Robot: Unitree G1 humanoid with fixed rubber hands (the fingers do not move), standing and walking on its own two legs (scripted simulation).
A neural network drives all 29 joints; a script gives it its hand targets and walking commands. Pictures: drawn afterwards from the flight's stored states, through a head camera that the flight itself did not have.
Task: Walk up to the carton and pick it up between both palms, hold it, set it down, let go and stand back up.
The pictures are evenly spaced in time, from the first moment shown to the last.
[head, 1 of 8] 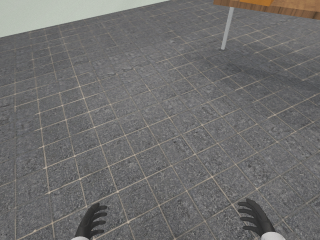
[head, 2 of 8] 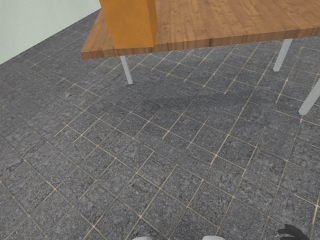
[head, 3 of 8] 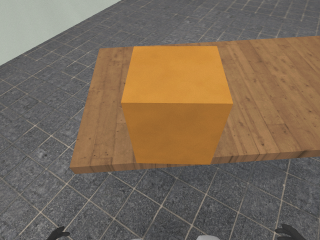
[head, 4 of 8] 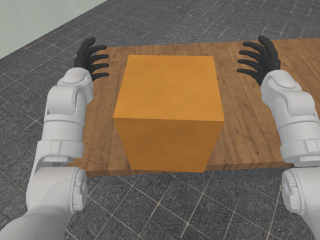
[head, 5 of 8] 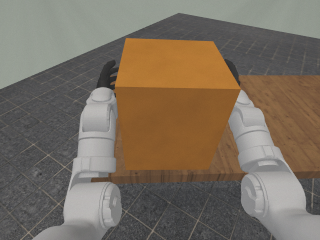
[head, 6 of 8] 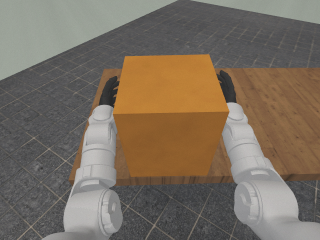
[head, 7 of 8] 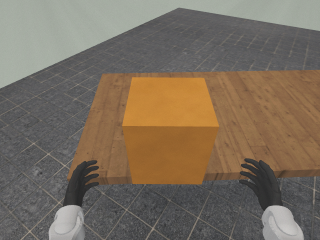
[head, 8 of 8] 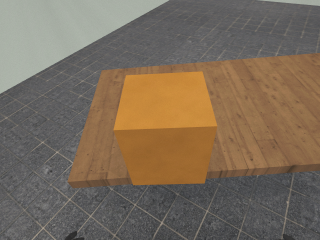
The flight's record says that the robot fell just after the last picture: no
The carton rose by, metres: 0.18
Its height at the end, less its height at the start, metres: +0.00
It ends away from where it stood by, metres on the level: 0.02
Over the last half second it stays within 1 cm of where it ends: yes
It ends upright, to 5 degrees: yes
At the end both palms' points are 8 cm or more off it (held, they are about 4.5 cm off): yes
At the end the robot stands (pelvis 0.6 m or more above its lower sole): yes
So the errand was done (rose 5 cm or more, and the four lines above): yes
